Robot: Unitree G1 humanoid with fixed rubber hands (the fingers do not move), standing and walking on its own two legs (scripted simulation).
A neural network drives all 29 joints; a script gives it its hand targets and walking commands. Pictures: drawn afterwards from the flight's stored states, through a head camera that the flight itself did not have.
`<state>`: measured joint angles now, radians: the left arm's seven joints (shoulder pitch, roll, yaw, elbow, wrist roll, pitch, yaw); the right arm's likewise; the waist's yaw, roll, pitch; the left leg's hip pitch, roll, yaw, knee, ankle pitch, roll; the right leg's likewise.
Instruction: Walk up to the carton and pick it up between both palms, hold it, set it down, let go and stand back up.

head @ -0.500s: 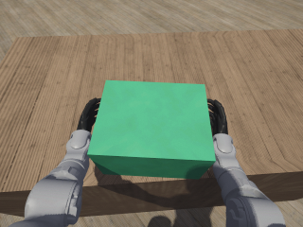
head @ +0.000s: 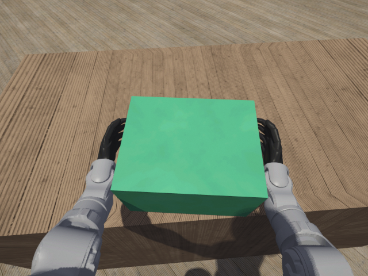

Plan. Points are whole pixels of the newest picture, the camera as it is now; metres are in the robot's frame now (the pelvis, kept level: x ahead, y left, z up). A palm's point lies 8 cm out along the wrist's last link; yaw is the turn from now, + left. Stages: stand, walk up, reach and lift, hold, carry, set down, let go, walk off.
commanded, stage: reach and lift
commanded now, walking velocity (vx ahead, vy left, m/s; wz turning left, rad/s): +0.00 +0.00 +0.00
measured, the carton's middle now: (189, 157) +0.38 -0.02 +0.02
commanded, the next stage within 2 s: none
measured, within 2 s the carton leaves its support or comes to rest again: neither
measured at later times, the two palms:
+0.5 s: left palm (99, 152) +0.37 +0.17 +0.08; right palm (281, 145) +0.35 -0.20 +0.09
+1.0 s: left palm (87, 152) +0.34 +0.18 +0.13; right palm (289, 138) +0.34 -0.20 +0.13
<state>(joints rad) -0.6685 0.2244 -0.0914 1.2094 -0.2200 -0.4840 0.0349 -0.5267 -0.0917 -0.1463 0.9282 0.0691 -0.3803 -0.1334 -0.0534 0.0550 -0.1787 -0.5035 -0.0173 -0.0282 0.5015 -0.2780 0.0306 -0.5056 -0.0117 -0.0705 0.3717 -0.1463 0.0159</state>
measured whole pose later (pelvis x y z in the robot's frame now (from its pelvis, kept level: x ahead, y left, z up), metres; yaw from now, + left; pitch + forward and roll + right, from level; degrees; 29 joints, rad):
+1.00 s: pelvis -0.03 -0.01 +0.01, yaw +0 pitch -1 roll -1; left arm -0.51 0.11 0.19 0.48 0.03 0.33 0.02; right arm -0.56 -0.14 -0.15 0.65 0.09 0.17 -0.06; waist -0.02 0.00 -0.06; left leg -0.14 -0.03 -0.02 0.36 -0.21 0.03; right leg -0.17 -0.02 -0.06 0.28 -0.11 0.01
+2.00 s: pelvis -0.03 -0.01 +0.01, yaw +1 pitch -2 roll -1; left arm -0.46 0.09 0.22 0.19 0.06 0.58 0.02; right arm -0.56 -0.15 -0.11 0.48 0.21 0.36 -0.10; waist -0.04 -0.01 -0.05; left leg -0.13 -0.02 -0.03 0.38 -0.22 0.02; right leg -0.14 -0.01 -0.07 0.28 -0.11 0.00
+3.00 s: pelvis -0.03 -0.02 +0.01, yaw +1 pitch -2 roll -1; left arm -0.49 0.09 0.25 0.17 0.07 0.63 0.00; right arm -0.60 -0.15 -0.11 0.48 0.22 0.40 -0.11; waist -0.03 -0.01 -0.05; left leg -0.11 -0.01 -0.04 0.37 -0.21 0.01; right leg -0.13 0.00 -0.07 0.28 -0.10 -0.01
